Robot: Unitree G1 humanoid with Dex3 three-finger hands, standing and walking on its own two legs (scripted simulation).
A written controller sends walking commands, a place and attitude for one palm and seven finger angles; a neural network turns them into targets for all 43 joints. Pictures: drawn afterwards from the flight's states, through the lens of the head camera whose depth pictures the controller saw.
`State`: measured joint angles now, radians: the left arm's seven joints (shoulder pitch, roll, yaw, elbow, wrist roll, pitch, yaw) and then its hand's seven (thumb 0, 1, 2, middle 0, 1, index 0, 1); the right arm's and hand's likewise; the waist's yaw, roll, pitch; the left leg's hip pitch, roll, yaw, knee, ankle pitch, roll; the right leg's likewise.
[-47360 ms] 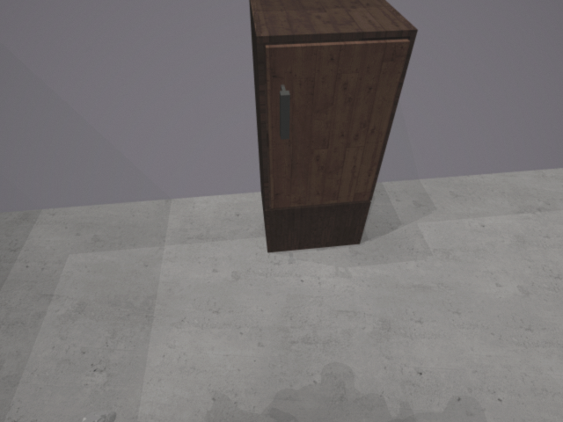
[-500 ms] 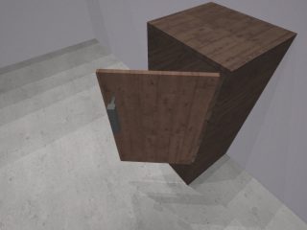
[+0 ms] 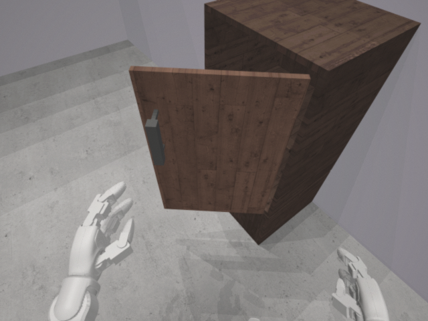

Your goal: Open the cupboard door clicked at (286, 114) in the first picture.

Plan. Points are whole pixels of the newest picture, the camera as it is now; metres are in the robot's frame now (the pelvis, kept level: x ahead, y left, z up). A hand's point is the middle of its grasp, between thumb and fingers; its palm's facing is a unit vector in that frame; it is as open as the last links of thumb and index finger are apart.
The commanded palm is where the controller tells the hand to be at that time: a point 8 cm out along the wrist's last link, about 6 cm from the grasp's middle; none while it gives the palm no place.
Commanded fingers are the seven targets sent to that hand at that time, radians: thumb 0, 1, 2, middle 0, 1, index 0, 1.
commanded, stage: raise the hand with hooked fingers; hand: left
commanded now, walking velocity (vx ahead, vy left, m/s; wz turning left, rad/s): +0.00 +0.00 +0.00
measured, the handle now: (157, 137) +0.53 +0.16 +0.00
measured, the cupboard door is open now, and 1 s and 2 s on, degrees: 50 50 50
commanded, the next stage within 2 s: move the hooked fingers beside the handle in 1.78 s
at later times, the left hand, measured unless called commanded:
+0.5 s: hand (104, 262) +0.23 +0.21 -0.02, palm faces -0.09 -1.00 +0.00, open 11.0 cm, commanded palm +0.20 +0.28 +0.00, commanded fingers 0.00 -0.08 0.48 -0.27 -0.93 -0.27 -0.93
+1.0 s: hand (62, 238) +0.26 +0.29 +0.02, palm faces +0.04 -1.00 -0.08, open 13.7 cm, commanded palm +0.24 +0.33 +0.02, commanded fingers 0.00 -0.50 0.30 -0.30 -1.20 -0.30 -1.20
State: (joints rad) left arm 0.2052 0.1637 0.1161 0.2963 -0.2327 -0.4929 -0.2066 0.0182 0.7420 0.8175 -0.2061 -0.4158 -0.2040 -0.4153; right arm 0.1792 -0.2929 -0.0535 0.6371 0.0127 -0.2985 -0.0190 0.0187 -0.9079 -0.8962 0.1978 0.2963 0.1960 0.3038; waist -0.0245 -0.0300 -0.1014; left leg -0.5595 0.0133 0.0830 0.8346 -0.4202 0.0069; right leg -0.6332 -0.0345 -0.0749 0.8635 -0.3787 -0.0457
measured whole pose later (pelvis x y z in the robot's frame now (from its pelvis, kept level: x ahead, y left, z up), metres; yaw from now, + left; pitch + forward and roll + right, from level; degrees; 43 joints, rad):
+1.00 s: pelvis +0.00 +0.03 -0.03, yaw +1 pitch +15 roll -3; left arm 0.13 0.35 0.35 0.23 -0.33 -0.37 -0.41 0.00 -0.42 0.33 -0.29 -1.15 -0.29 -1.15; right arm 0.24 -0.27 0.03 0.52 0.03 -0.23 -0.05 0.01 -0.90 -0.90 0.20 0.30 0.20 0.30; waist 0.00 0.02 -0.11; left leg -0.82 0.02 0.03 1.08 -0.53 0.05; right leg -0.82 -0.04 -0.12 1.01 -0.44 -0.01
